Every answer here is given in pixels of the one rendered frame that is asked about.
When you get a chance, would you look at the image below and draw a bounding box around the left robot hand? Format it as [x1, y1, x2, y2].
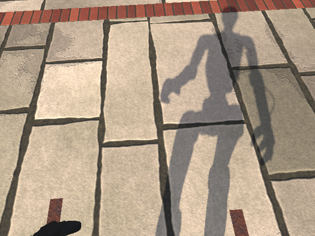
[32, 220, 82, 236]

